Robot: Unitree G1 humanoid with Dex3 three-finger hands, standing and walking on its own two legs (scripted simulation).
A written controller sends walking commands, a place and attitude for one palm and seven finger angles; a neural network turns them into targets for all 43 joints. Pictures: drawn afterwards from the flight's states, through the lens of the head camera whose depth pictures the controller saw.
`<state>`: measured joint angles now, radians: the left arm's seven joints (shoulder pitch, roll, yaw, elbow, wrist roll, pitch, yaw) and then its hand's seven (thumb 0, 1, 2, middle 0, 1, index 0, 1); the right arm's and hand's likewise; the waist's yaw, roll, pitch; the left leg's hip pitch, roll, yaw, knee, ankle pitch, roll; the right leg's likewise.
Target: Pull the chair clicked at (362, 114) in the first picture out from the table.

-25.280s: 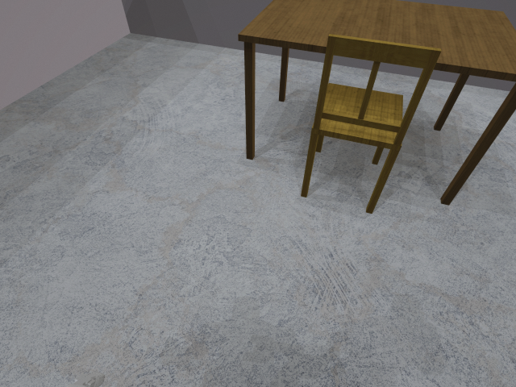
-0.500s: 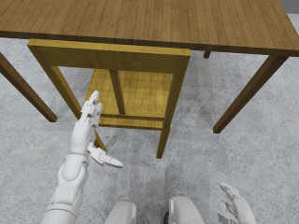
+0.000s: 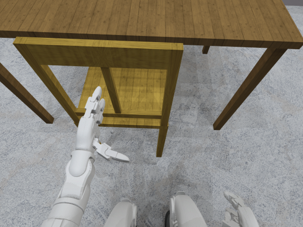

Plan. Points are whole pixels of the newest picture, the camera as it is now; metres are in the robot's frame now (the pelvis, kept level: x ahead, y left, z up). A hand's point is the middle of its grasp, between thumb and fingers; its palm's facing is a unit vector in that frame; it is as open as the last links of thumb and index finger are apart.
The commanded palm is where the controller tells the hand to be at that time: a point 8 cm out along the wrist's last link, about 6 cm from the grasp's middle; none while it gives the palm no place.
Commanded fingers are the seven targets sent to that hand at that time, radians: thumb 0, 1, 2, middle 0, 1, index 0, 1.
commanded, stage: aim the fingers beside a spindle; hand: left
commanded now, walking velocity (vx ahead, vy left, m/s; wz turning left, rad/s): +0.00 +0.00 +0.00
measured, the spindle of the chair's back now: (112, 92) +0.50 +0.12 -0.01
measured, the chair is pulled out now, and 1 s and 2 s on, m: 0.00 0.00 0.00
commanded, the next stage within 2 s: push the fingers through the gap in 0.60 s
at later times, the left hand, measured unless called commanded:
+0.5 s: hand (109, 133) +0.35 +0.11 +0.01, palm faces -0.09 -1.00 -0.02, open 16.9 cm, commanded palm +0.33 +0.16 +0.02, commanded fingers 0.00 -0.50 0.30 -0.06 -0.08 -0.06 -0.08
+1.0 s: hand (109, 124) +0.37 +0.11 +0.02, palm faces -0.08 -1.00 -0.03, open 16.9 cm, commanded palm +0.36 +0.16 +0.02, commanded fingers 0.00 -0.50 0.30 -0.06 -0.08 -0.06 -0.08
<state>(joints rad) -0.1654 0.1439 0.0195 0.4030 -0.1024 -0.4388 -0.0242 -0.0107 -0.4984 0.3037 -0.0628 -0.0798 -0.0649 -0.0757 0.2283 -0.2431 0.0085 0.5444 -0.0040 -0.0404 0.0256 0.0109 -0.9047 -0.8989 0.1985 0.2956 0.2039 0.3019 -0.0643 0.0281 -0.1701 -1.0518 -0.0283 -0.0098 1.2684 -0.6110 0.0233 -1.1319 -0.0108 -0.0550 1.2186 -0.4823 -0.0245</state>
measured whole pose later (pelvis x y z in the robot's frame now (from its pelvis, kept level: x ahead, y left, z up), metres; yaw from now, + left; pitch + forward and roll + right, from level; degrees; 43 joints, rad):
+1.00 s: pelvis +0.00 +0.01 +0.00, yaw +0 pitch +23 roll -2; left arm -0.28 0.16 0.03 0.48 -0.10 -0.45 -0.02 -0.01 -0.50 0.30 -0.06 -0.08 -0.06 -0.08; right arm 0.21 -0.24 0.01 0.56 -0.01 -0.04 0.02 0.01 -0.90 -0.90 0.20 0.30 0.20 0.30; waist -0.07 0.03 -0.17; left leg -1.08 -0.04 -0.02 1.30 -0.61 0.04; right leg -1.15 -0.02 -0.06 1.23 -0.48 -0.01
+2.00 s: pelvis -0.01 +0.01 -0.01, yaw -1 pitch +27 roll -2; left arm -0.74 0.23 0.22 0.98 -0.05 -0.52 -0.01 -0.01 -0.50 0.30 -0.06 -0.08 -0.06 -0.08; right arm 0.27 -0.25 0.02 0.62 -0.04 0.00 0.04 0.01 -0.91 -0.90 0.20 0.30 0.20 0.30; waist -0.15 0.03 -0.16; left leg -1.17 -0.03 0.00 1.30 -0.60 0.04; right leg -1.24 -0.01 -0.05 1.23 -0.45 -0.01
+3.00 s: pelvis -0.01 +0.00 -0.01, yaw -1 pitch +27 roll -1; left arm -0.73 0.22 0.20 0.99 -0.05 -0.52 0.03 -0.01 -0.11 0.47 -0.43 -1.23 -0.40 -1.22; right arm 0.29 -0.25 0.01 0.61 -0.04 0.03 0.06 0.01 -0.91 -0.90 0.20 0.30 0.20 0.30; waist -0.15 0.04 -0.16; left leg -1.15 -0.02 0.00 1.28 -0.59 0.03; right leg -1.23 0.00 -0.05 1.21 -0.45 -0.02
